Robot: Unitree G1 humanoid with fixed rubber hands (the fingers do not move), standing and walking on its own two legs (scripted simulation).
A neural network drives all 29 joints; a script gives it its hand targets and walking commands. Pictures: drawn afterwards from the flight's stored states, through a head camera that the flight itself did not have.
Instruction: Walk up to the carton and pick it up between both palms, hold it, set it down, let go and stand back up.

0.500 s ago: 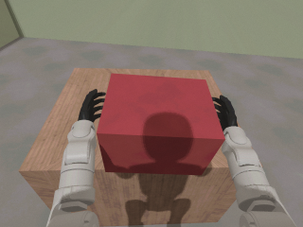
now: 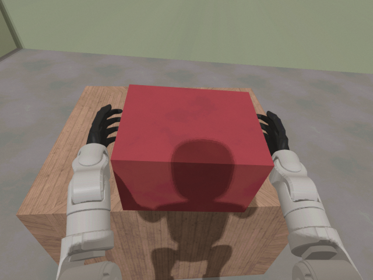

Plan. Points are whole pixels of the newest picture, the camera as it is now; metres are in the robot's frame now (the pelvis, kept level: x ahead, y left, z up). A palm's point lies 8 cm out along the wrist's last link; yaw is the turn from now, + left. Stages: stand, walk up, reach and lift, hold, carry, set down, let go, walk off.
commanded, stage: reach and lift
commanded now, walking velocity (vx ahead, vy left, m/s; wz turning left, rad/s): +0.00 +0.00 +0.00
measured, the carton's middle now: (187, 149) +0.39 +0.00 +0.11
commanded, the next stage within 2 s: hold in 0.52 s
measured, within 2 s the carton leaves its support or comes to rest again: neither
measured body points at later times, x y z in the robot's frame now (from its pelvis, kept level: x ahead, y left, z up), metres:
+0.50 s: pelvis +0.00 +0.00 +0.00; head -0.03 +0.03 +0.45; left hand +0.37 +0.18 +0.17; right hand +0.37 -0.19 +0.16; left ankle +0.01 +0.13 -0.75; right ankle +0.01 -0.12 -0.75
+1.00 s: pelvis +0.00 +0.00 +0.00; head -0.05 +0.03 +0.45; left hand +0.36 +0.19 +0.19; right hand +0.36 -0.18 +0.18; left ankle +0.01 +0.13 -0.75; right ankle +0.01 -0.12 -0.75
